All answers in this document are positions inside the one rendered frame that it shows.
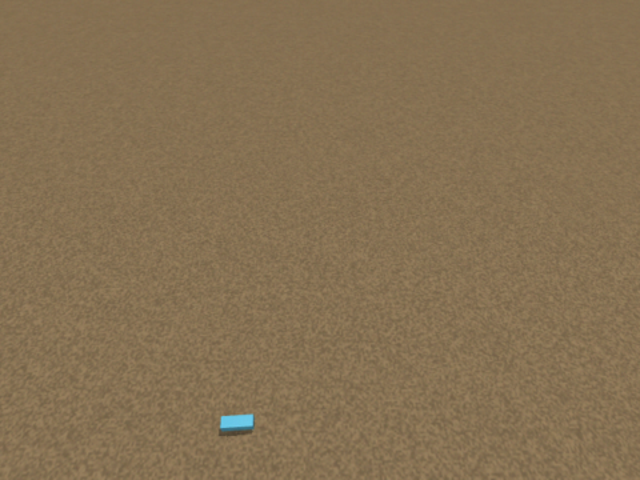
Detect small box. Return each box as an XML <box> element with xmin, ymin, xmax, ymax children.
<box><xmin>220</xmin><ymin>414</ymin><xmax>254</xmax><ymax>431</ymax></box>

